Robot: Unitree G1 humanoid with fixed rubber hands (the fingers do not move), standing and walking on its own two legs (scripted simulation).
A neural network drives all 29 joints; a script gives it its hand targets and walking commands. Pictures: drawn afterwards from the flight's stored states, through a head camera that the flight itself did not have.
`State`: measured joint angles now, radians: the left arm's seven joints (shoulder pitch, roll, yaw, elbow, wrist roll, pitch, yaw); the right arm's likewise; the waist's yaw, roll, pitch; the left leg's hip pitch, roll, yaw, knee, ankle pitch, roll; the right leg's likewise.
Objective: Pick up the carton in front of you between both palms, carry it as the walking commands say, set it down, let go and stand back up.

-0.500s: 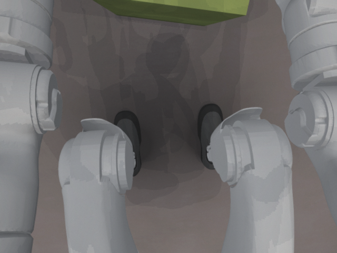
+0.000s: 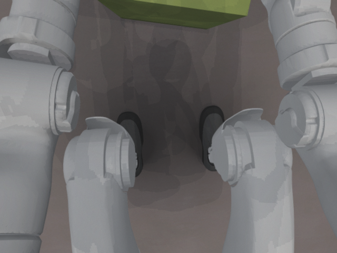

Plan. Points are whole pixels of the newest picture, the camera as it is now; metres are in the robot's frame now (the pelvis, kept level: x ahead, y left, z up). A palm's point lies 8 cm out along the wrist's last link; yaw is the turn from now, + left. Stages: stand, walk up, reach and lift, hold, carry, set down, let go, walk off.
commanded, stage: reach and lift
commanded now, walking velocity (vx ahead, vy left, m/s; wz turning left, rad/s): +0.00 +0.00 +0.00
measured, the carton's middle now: out of the picture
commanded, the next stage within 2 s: none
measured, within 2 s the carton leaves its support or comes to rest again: leaves its support in 0.32 s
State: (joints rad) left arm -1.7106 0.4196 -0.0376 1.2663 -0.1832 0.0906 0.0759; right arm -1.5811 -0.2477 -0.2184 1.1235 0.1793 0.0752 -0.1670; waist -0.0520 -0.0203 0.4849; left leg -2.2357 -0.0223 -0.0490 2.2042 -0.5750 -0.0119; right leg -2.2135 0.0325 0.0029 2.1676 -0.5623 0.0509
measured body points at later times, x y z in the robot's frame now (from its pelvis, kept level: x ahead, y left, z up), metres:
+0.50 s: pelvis +0.01 -0.01 +0.02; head +0.35 +0.03 +0.31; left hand +0.57 +0.16 -0.10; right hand +0.56 -0.14 -0.10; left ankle +0.11 +0.12 -0.34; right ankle +0.12 -0.14 -0.34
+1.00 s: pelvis +0.00 -0.01 +0.13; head +0.27 +0.02 +0.49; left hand +0.52 +0.16 +0.07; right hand +0.51 -0.14 +0.07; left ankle +0.11 +0.12 -0.34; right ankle +0.12 -0.14 -0.34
